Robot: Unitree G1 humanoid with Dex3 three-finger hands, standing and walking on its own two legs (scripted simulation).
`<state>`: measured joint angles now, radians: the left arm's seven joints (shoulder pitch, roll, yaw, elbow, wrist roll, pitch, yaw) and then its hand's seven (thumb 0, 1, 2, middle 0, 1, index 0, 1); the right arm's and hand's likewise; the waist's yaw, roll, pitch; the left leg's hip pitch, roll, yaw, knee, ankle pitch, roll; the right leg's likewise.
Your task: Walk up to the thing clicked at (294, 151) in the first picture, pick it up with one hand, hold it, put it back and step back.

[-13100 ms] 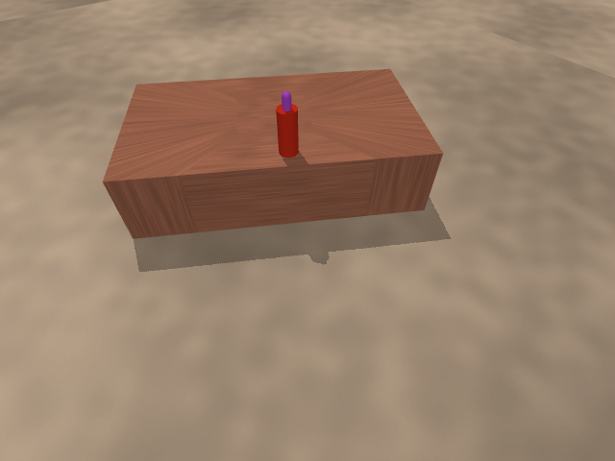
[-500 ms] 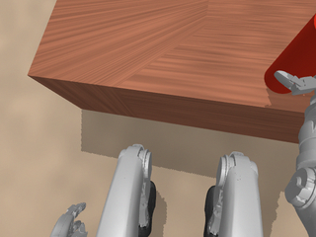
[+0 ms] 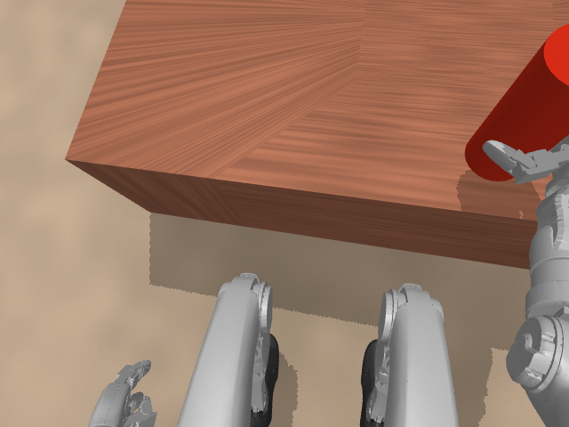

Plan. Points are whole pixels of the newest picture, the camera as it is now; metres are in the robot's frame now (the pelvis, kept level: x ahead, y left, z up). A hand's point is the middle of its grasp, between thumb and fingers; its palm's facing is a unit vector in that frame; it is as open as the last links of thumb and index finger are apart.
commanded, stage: settle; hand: right
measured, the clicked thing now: (549, 99) +0.50 -0.25 +0.06
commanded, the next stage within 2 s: lift in 0.68 s
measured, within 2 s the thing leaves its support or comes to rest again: neither
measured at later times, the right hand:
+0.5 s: hand (545, 103) +0.50 -0.25 +0.04, palm faces +0.27 +0.96 -0.02, open 11.2 cm
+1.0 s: hand (561, 94) +0.49 -0.25 +0.07, palm faces +0.27 +0.96 -0.02, open 11.2 cm
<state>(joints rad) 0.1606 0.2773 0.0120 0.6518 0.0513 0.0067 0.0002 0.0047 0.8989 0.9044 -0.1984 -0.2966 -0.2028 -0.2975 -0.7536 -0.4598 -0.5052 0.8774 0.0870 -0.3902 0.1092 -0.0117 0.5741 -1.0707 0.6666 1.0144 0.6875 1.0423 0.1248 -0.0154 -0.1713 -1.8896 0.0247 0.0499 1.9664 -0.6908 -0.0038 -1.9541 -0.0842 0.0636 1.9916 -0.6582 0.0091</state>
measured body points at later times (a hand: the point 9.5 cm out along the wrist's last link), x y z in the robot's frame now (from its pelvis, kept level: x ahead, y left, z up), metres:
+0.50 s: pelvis +0.01 +0.00 +0.04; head +0.21 -0.03 +0.44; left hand +0.11 +0.28 -0.08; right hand +0.48 -0.30 +0.05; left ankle +0.08 +0.13 -0.42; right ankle +0.08 -0.13 -0.42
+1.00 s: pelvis +0.02 +0.00 +0.07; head +0.21 -0.03 +0.47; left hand +0.12 +0.27 -0.05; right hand +0.47 -0.30 +0.07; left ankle +0.08 +0.13 -0.42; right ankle +0.08 -0.13 -0.42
